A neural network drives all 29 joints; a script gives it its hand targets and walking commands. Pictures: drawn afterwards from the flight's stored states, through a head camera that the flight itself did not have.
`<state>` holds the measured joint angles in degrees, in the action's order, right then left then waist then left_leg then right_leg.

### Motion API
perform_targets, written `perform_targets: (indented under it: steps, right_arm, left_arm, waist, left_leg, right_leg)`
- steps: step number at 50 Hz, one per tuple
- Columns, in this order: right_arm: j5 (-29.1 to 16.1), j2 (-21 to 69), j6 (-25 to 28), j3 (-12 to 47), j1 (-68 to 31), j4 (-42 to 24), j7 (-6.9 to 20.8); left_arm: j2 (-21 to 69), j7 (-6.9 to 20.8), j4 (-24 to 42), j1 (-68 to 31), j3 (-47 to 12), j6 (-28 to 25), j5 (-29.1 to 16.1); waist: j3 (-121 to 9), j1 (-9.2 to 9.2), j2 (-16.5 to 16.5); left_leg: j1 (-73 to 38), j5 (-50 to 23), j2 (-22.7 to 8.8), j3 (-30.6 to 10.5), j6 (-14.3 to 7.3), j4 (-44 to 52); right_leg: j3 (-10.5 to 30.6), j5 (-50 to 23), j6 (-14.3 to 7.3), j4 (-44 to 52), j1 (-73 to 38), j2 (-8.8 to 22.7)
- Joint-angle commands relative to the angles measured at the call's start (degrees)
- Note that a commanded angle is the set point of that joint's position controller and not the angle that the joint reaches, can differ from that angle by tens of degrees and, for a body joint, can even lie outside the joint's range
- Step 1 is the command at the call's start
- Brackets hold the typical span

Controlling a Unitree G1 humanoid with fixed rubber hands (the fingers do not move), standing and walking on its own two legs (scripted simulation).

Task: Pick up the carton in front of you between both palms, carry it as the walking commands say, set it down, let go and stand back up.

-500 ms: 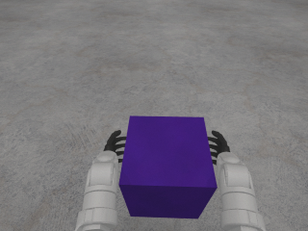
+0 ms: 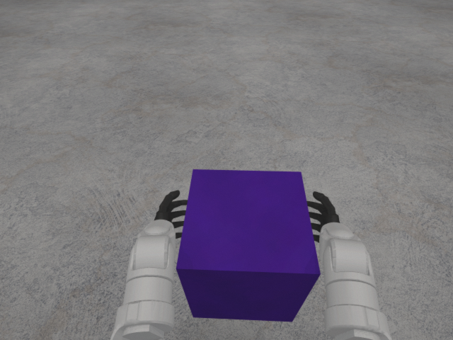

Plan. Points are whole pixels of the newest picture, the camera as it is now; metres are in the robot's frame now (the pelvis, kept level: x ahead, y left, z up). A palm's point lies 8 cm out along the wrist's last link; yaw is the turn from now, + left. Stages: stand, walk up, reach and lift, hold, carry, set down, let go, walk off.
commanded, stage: set down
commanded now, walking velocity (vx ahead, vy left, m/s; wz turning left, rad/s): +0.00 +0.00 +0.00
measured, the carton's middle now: (244, 248) +0.30 +0.00 -0.02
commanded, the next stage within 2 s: none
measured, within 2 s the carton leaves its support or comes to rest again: neither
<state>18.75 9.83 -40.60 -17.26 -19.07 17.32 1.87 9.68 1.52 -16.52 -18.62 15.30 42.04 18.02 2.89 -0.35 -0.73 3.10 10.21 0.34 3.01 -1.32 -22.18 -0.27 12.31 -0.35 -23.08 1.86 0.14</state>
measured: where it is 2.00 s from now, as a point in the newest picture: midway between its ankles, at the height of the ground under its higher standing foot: outside the picture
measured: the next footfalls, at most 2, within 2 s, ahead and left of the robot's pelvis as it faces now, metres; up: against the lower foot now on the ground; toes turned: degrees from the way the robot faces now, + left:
none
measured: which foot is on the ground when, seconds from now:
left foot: down 0.00-1.00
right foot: down 0.00-1.00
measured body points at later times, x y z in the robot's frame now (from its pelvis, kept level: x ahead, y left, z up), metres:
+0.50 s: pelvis -0.02 -0.01 -0.04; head +0.16 +0.01 +0.37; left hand +0.35 +0.17 -0.12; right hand +0.36 -0.13 -0.11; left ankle +0.03 +0.10 -0.74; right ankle +0.02 -0.12 -0.74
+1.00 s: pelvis -0.06 +0.00 -0.18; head +0.19 +0.02 +0.20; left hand +0.40 +0.19 -0.26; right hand +0.41 -0.11 -0.26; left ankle +0.03 +0.11 -0.74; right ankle +0.02 -0.12 -0.74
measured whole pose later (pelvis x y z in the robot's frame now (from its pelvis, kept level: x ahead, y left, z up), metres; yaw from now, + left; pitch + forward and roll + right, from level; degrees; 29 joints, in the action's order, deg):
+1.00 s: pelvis -0.06 +0.00 -0.18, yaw -1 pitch +40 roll -1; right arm 15.2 7.9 -15.7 -29.3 -48.8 32.4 -3.1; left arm 2.9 3.0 -32.9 -49.2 28.4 17.6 17.0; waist -8.6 -2.8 -3.1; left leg 96.0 23.7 -0.1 0.3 -1.1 -79.4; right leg 1.3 25.9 0.5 -79.9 94.2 -3.1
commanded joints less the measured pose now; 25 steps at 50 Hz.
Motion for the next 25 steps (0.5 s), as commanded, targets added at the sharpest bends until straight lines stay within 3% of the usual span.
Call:
perform_targets:
  steps: [1,9,15,21,25]
  right_arm:
    - [-13.19,50.72,1.32,27.12,-25.37,-0.03,11.93]
    - [-5.51,48.35,8.11,14.85,-33.11,11.17,9.82]
    - [0.49,40.24,17.87,6.62,-30.71,15.64,7.21]
    - [-4.22,42.4,29.31,15.24,-33.46,15.78,5.88]
    - [-7.66,45.42,34.79,24.03,-37.79,13.57,4.8]
  left_arm:
    - [50.2,11.97,1.17,-26.66,-26.96,-2.4,-13.24]
    - [42.32,11.82,-9.55,-35.19,-13.35,-9.92,-4.28]
    - [32.44,11.1,-13.73,-32.66,-5.15,-19.49,1.49]
    - [35.83,12.2,-15.54,-35.17,-13.31,-30.08,-3.05]
    - [38.37,12.31,-14.42,-39.62,-19.88,-35.23,-6.56]
  waist:
    - [-12.6,-0.14,0.38]
    - [-6.75,-1.33,-0.51]
    - [-9.83,-2.1,-0.14]
    - [-25.27,-1.1,0.46]
    - [-42.08,-1.92,0.75]
  left_leg:
    - [-7.66,-8.66,2.77,-8.06,0.16,2.28]
    - [0.94,-2.23,3.84,-6.64,-0.99,-1.82]
    - [11.14,-7.04,4.79,-5.45,-1.21,-9.18]
    - [19.04,-15.45,5.94,-5.86,-0.45,-19.05]
    - [23.85,-22.28,6.17,-6.43,0.21,-27.1]
  right_leg:
    - [5.7,-6.6,-1.14,4.44,4.32,-3.82]
    - [5.47,-1.75,-0.6,0.27,10.47,-4.17]
    - [4.72,-6.4,-0.1,-6.94,19.13,-5.25]
    - [4.57,-14.18,0.52,-16.11,27.05,-6.95]
    - [4.93,-19.84,1.02,-24.19,32.19,-7.44]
